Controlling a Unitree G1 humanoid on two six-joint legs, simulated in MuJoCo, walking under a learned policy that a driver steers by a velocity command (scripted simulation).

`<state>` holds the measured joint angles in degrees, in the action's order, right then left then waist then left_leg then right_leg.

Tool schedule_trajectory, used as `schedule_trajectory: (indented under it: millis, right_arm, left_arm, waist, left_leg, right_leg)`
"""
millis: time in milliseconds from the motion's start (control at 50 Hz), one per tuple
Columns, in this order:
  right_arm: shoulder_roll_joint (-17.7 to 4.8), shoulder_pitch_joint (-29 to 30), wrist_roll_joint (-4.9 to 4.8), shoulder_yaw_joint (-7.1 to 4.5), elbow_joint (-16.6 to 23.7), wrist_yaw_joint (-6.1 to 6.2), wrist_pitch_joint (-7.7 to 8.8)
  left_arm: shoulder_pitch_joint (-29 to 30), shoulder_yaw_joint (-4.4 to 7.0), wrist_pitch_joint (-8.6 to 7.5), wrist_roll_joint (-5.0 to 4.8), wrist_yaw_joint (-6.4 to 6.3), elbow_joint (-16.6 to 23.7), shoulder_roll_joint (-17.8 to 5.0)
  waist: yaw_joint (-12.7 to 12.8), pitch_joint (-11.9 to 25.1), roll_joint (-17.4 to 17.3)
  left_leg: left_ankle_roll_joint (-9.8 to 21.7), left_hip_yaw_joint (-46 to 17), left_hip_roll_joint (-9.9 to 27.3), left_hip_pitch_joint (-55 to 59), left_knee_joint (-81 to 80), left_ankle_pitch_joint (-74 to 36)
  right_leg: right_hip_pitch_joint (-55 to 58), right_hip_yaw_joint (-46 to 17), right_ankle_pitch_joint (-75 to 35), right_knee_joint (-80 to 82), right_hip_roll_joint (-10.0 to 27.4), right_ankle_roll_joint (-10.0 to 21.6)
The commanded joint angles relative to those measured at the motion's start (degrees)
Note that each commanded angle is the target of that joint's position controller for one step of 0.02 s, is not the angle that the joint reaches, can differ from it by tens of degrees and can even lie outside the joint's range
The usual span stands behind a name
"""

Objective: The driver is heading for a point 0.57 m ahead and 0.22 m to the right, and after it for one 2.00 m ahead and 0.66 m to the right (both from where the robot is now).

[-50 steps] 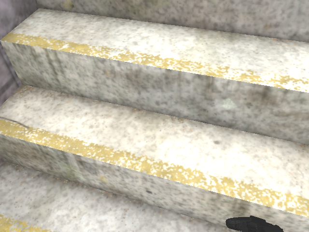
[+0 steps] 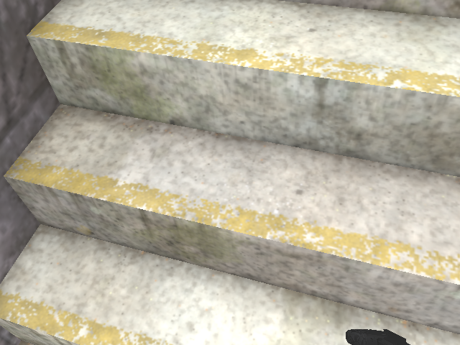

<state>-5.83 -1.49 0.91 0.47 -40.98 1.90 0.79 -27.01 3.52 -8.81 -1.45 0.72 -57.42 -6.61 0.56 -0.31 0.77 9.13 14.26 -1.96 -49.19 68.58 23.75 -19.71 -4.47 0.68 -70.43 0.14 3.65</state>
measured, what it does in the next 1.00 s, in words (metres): climbs, turning right: right foot 0.20 m higher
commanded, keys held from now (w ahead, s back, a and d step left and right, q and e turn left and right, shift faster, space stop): e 0.84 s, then no key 0.12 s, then w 0.04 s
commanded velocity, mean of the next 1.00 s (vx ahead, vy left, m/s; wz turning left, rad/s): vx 0.07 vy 0.00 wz -0.43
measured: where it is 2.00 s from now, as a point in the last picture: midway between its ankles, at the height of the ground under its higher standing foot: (404, 228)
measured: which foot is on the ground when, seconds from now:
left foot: down 0.00-0.68, up 0.70-1.00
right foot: up 0.00-0.60, down 0.62-1.00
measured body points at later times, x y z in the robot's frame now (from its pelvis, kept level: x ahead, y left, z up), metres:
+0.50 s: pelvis +0.13 -0.05 +0.13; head +0.14 -0.05 +0.58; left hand +0.33 +0.12 -0.01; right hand +0.12 -0.26 -0.02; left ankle +0.12 +0.07 -0.62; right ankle +0.15 -0.22 -0.29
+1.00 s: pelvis +0.22 -0.14 +0.30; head +0.22 -0.14 +0.75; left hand +0.47 -0.01 +0.19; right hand +0.25 -0.45 +0.20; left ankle +0.31 -0.03 -0.30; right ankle +0.22 -0.28 -0.42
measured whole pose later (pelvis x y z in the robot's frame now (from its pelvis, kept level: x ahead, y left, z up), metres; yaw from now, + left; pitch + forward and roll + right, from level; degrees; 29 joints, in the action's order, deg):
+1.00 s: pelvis +0.22 -0.14 +0.30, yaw -28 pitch +7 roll -2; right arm -15.7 -5.7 2.9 -2.2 -49.9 -1.4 2.5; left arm -7.5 0.3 -4.1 0.7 2.8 -46.0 -11.5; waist 2.5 8.2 -0.9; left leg -5.1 -4.9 1.8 -51.2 83.2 10.9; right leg -31.5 -3.1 12.6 -37.5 -4.1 1.2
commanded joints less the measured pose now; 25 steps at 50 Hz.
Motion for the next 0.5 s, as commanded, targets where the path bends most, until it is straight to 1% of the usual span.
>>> schedule_trajectory:
  millis: [20, 40, 60, 80, 100, 120, 140, 160, 180, 200, 220, 240, 260, 280, 300, 320, 340, 360, 380, 400, 420, 440, 460, 480, 500]
  right_arm:
    - [-9.3, -10.2, -0.83, -5.18, -7.8, 0.91, 0.74]
    - [0.0, -10.6, 3.81, 0.41, -11.7, -5.09, 0.31]
    - [2.5, -9.0, 3.18, 0.90, -13.2, -6.59, 0.83]
    - [2.7, -6.5, 3.82, 1.06, -14.3, -7.41, 1.68]
    - [1.5, -6.6, 3.87, 0.89, -15.3, -7.77, 2.88]
    - [2.0, -2.1, 3.57, 1.35, -14.0, -7.76, 3.70]
    - [-0.4, -2.2, 4.23, 0.94, -14.4, -6.78, 3.86]
    - [-0.7, -3.0, 4.95, 1.05, -14.8, -6.10, 4.38]
    - [-1.9, -5.9, 5.46, 1.25, -15.6, -5.65, 4.27]
    - [-3.3, -8.4, 5.39, 1.06, -15.6, -5.23, 4.33]
    - [-4.7, -10.8, 5.61, 0.90, -15.5, -4.94, 4.47]
    - [-5.7, -11.9, 5.38, 0.86, -14.7, -4.99, 4.71]
    - [-6.4, -13.2, 5.20, 0.83, -14.3, -5.29, 4.88]
    - [-6.0, -13.6, 5.06, 0.96, -13.8, -5.48, 5.06]
    - [-5.3, -14.6, 4.96, 1.12, -13.2, -5.85, 5.30]
    - [-4.8, -15.3, 4.82, 1.31, -12.8, -6.41, 5.50]
    - [-5.0, -15.9, 4.45, 1.37, -12.4, -6.93, 5.87]
    - [-4.9, -17.2, 4.87, 1.67, -12.4, -7.68, 5.65]
    - [-4.9, -18.6, 5.23, 1.62, -12.4, -7.98, 5.49]
    - [-5.4, -19.1, 5.73, 1.61, -12.2, -8.20, 5.34]
    - [-5.3, -19.1, 5.81, 1.71, -11.9, -8.18, 5.34]
    - [-5.7, -19.7, 6.03, 1.57, -12.3, -8.05, 5.25]
    - [-6.6, -20.3, 6.26, 1.42, -12.5, -7.89, 5.03]
    - [-6.3, -20.8, 6.25, 1.36, -12.9, -7.58, 5.04]
    - [-6.4, -22.0, 6.30, 1.33, -13.8, -7.31, 5.00]
  left_arm:
    - [13.6, 0.47, 0.57, 3.96, -0.06, 16.0, -0.7]
    - [9.0, -1.17, 5.47, 1.06, 4.18, 7.6, -3.4]
    - [5.9, -0.58, 6.40, 1.56, 4.72, 7.8, -3.8]
    - [3.2, -1.02, 6.67, 1.46, 4.62, 7.8, -2.2]
    - [4.4, -1.56, 6.33, 1.98, 4.70, 8.3, -1.6]
    - [5.1, -1.45, 6.45, 1.37, 4.89, 8.3, -2.4]
    - [6.6, -2.21, 6.83, 1.14, 5.23, 8.1, -0.7]
    - [7.4, -2.23, 6.95, 1.29, 5.62, 8.1, -1.3]
    - [9.5, -2.76, 7.08, 1.70, 6.10, 8.2, -1.6]
    - [12.2, -3.55, 7.31, 1.68, 5.60, 9.6, -0.8]
    - [15.0, -3.73, 7.61, 1.78, 5.23, 10.2, -1.9]
    - [17.0, -3.23, 7.99, 1.80, 4.94, 10.6, -4.3]
    - [19.1, -3.07, 8.57, 2.28, 4.70, 10.9, -5.3]
    - [20.4, -2.88, 9.34, 2.70, 4.24, 10.7, -6.0]
    - [20.8, -2.87, 10.25, 2.90, 3.61, 10.3, -6.2]
    - [20.7, -2.97, 10.91, 3.46, 3.09, 9.4, -6.2]
    - [20.1, -2.66, 11.33, 3.96, 2.68, 8.4, -6.8]
    - [24.0, -2.61, 11.78, 4.12, 0.99, 10.2, -8.2]
    - [25.5, -3.06, 12.09, 3.96, 0.09, 10.9, -6.9]
    - [25.8, -3.21, 12.11, 4.24, -0.32, 10.7, -6.3]
    - [26.3, -3.34, 12.05, 4.31, -0.49, 10.7, -5.9]
    - [27.6, -3.59, 11.65, 4.37, -0.44, 11.4, -5.5]
    - [29.0, -3.71, 11.33, 4.59, -0.20, 11.8, -5.5]
    - [30.4, -3.79, 11.10, 4.52, -0.05, 12.6, -5.4]
    - [32.2, -4.17, 10.96, 4.78, 0.11, 13.1, -5.2]
  waist:
    - [-3.0, 12.3, 5.7]
    - [-6.4, -3.7, 7.5]
    - [-1.8, -2.3, 5.7]
    - [2.2, 1.3, 4.9]
    - [3.5, 3.8, 5.6]
    - [5.6, 7.5, 3.9]
    - [5.7, 7.6, -3.1]
    - [6.0, 7.2, -2.9]
    - [5.0, 7.4, -2.0]
    - [3.8, 7.3, -2.1]
    - [2.0, 7.1, -1.1]
    - [0.9, 7.3, -1.8]
    - [0.2, 7.4, -2.8]
    - [-0.5, 7.1, -3.8]
    - [-1.3, 6.7, -4.4]
    - [-1.9, 6.0, -4.5]
    - [-2.1, 6.2, -4.8]
    - [-3.7, 6.8, -4.9]
    - [-4.7, 7.4, -5.3]
    - [-5.1, 7.4, -4.9]
    - [-5.3, 7.8, -5.0]
    - [-5.4, 8.5, -5.4]
    - [-5.5, 9.1, -6.4]
    - [-5.4, 9.0, -5.5]
    - [-5.7, 8.5, -5.8]
  left_leg:
    - [11.6, -50.5, 19.0, 32.6, -43.1, 3.2]
    - [8.9, -44.8, 17.3, 21.5, -48.3, -3.7]
    - [7.7, -39.0, 18.2, 20.1, -48.5, -14.0]
    - [6.5, -31.1, 17.1, 20.2, -48.9, -22.5]
    - [6.7, -23.9, 15.8, 21.8, -48.6, -28.9]
    - [5.0, -17.2, 14.4, 20.3, -49.9, -27.9]
    - [4.7, -14.3, 12.7, 20.6, -52.9, -25.3]
    - [2.8, -11.4, 11.4, 20.3, -53.1, -23.3]
    - [2.4, -11.4, 11.7, 21.6, -52.9, -20.7]
    - [2.1, -11.2, 12.1, 24.9, -52.6, -19.5]
    - [1.8, -10.0, 11.7, 27.4, -52.1, -19.2]
    - [1.7, -8.7, 11.8, 29.1, -52.6, -19.9]
    - [2.1, -8.4, 12.6, 31.3, -53.4, -20.6]
    - [2.8, -8.7, 13.6, 33.3, -54.3, -20.6]
    - [4.0, -9.6, 15.6, 36.6, -55.4, -21.3]
    - [5.5, -10.8, 17.3, 39.8, -56.3, -22.0]
    - [6.9, -11.3, 18.9, 42.3, -57.3, -21.6]
    - [8.0, -13.1, 22.0, 47.3, -57.1, -17.9]
    - [8.5, -14.0, 23.9, 50.3, -57.3, -18.1]
    - [8.7, -13.9, 24.7, 51.9, -58.0, -17.6]
    - [8.6, -13.0, 24.9, 52.7, -58.4, -17.6]
    - [7.8, -11.3, 24.7, 53.3, -58.4, -18.0]
    - [7.4, -10.1, 24.2, 53.3, -58.8, -18.7]
    - [7.0, -9.2, 24.9, 53.9, -59.0, -20.0]
    - [6.9, -8.5, 25.5, 55.1, -59.7, -21.6]
  right_leg:
    - [-30.3, -4.1, 1.0, -55.1, -3.5, 0.9]
    - [-40.9, -20.2, -3.9, -53.5, -7.2, 8.8]
    - [-40.3, -18.4, -3.9, -49.9, -4.7, 11.4]
    - [-41.5, -16.7, -4.0, -48.0, -3.4, 12.8]
    - [-43.4, -14.2, -1.3, -48.5, -2.8, 13.3]
    - [-40.1, -11.4, 1.6, -45.9, -1.0, 12.1]
    - [-43.7, -6.8, 7.0, -57.3, -1.7, 11.7]
    - [-46.1, -5.5, 6.5, -62.1, -2.1, 11.1]
    - [-50.4, -4.8, 6.9, -67.7, -2.7, 10.5]
    - [-54.8, -5.3, 7.9, -69.2, -2.9, 9.7]
    - [-57.3, -5.1, 5.7, -67.8, -3.0, 8.6]
    - [-57.8, -4.2, 3.6, -65.6, -2.4, 6.9]
    - [-59.1, -3.2, 2.6, -64.5, -1.6, 5.8]
    - [-60.7, -3.2, 1.5, -63.0, -0.6, 4.5]
    - [-63.5, -4.5, 1.3, -62.0, 0.5, 3.2]
    - [-65.6, -6.1, 0.2, -60.0, 1.2, 2.5]
    - [-67.0, -6.7, 0.0, -58.5, 2.0, 2.1]
    - [-73.2, -7.7, 4.7, -55.4, 2.3, 0.7]
    - [-75.9, -8.4, 4.9, -54.4, 3.1, 0.5]
    - [-77.2, -8.4, 4.8, -53.1, 3.7, 0.3]
    - [-77.5, -7.6, 4.9, -52.4, 4.2, 0.2]
    - [-77.2, -6.1, 6.0, -51.6, 5.0, 0.5]
    - [-76.5, -4.5, 8.3, -52.5, 5.6, 0.9]
    - [-75.9, -4.2, 9.9, -50.9, 6.5, 1.5]
    - [-76.6, -4.2, 12.5, -48.4, 7.3, 2.4]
